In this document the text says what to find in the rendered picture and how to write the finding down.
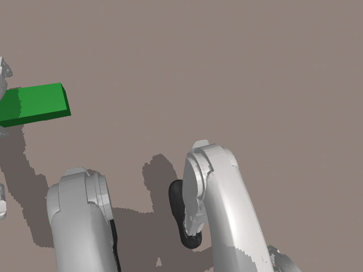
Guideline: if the right robot foot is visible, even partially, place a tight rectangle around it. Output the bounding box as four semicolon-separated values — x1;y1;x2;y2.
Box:
168;180;202;249

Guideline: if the left robot hand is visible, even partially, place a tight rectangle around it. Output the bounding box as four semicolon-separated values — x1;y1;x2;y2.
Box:
0;57;13;138

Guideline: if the right robot hand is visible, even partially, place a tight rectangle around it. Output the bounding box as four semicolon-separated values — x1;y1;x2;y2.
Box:
267;245;302;272

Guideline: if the left robot foot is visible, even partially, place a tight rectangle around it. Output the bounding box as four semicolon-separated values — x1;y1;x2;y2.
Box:
109;219;121;272

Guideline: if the carton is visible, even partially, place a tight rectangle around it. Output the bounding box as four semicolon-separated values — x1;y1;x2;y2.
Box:
0;83;71;128

